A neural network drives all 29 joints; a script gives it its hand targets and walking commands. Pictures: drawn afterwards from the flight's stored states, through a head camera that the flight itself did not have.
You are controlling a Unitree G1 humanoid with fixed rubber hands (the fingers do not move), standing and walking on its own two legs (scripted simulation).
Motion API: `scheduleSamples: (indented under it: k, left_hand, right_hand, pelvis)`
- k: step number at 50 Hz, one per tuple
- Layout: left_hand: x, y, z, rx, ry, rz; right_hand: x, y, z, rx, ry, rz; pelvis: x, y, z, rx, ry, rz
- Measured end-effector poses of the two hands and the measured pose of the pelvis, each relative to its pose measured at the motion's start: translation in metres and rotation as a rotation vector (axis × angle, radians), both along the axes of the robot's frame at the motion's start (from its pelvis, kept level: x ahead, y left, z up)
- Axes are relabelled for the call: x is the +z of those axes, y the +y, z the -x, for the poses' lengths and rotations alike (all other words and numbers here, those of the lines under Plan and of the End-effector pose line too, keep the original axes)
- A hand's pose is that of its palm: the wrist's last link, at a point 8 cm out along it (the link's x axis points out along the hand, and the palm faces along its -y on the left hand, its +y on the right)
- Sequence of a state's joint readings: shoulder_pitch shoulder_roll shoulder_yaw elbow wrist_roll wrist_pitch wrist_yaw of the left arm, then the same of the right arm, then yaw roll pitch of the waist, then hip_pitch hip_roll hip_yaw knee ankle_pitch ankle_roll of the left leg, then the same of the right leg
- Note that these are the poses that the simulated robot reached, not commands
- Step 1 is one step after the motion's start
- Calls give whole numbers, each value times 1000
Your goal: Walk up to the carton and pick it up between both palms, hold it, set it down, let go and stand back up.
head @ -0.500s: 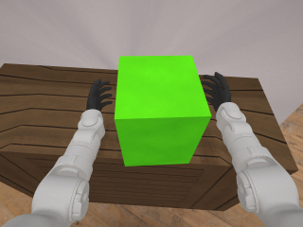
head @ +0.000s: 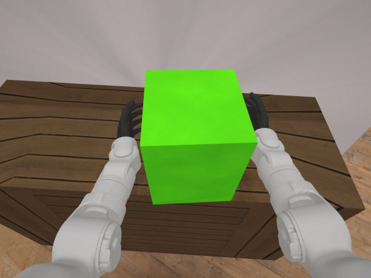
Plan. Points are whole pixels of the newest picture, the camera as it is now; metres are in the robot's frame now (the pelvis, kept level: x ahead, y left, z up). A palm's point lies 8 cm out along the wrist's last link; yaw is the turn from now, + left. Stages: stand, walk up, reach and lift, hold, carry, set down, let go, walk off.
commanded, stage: reach and lift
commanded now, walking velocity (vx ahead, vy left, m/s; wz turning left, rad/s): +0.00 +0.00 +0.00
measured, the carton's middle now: (191, 140) +0.41 +0.03 +0.04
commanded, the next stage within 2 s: none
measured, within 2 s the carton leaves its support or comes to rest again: leaves its support in 1.10 s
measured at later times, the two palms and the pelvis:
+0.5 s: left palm (127, 136) +0.39 +0.17 +0.07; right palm (256, 128) +0.43 -0.12 +0.09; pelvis +0.00 +0.00 +0.00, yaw +0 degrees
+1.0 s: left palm (126, 138) +0.38 +0.17 +0.07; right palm (256, 130) +0.42 -0.12 +0.09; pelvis +0.00 -0.01 +0.00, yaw +0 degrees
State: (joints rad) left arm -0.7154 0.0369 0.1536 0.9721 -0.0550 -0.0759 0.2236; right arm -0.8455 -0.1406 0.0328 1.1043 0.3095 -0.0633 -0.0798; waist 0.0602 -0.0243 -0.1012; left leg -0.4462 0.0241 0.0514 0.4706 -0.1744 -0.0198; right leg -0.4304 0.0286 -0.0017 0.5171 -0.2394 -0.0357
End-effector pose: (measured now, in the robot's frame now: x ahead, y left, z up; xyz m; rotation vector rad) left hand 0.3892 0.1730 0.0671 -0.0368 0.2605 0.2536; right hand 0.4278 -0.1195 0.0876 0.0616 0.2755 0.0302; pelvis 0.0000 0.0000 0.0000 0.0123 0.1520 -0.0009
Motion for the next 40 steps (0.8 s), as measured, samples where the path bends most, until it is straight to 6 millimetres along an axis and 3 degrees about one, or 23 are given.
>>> scheduleSamples:
  k: [40]
  left_hand:
    - [3,-1,7,22,-35,-16]
  right_hand:
    - [3,5,5,3,-42,45]
  pelvis:
    - [0,-4,1,0,-2,-5]
